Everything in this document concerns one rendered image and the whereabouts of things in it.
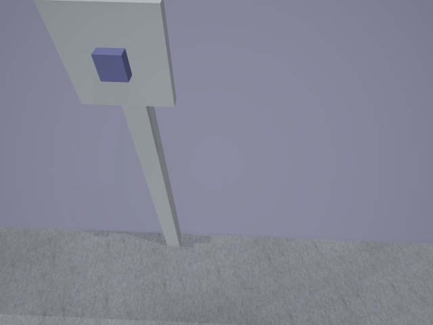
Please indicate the button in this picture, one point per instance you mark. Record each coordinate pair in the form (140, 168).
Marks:
(112, 64)

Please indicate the panel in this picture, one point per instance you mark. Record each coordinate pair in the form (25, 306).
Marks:
(76, 28)

